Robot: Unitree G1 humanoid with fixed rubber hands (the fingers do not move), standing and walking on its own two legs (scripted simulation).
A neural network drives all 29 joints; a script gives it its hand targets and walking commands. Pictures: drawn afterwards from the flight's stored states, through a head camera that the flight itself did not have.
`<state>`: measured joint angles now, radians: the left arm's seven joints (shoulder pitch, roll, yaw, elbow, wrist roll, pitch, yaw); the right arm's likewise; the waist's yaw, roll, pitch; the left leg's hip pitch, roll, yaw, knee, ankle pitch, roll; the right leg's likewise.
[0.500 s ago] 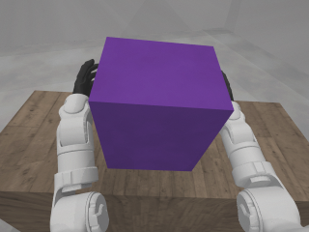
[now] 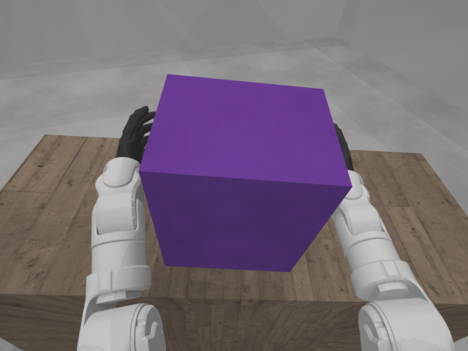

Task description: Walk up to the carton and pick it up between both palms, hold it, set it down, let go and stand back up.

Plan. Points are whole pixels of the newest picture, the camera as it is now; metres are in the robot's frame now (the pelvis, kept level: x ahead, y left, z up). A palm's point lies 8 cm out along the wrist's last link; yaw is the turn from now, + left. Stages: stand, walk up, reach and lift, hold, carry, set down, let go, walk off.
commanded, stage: set down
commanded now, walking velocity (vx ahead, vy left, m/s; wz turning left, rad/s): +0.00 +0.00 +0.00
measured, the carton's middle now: (236, 185) +0.38 +0.00 +0.11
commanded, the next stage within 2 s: none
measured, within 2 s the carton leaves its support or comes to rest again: rests again in 1.86 s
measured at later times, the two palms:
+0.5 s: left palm (143, 163) +0.40 +0.16 +0.14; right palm (339, 178) +0.37 -0.18 +0.13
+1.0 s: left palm (150, 172) +0.40 +0.15 +0.12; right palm (339, 190) +0.37 -0.19 +0.10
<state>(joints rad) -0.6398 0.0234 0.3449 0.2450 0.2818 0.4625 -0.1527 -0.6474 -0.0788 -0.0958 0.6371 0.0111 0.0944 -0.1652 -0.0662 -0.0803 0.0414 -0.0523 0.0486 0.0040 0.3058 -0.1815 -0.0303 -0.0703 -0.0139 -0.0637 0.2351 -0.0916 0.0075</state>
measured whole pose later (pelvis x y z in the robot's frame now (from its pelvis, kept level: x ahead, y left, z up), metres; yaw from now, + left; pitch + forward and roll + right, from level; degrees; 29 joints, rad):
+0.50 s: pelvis +0.01 +0.00 +0.00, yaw +0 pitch -4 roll -1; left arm -0.64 0.02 0.34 0.38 0.28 0.36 -0.15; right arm -0.60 -0.06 -0.15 0.64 -0.07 0.07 -0.16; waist -0.07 -0.06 0.05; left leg -0.05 0.05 0.00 0.30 -0.19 -0.03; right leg -0.07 -0.01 -0.06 0.23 -0.09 0.01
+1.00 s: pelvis +0.01 +0.00 +0.00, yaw +0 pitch -3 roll -1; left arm -0.61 0.00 0.34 0.45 0.28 0.29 -0.15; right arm -0.53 -0.04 -0.18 0.64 -0.11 0.03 -0.16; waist -0.07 -0.05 0.06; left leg -0.05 0.05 0.00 0.30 -0.19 -0.03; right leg -0.07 -0.01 -0.06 0.23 -0.10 0.01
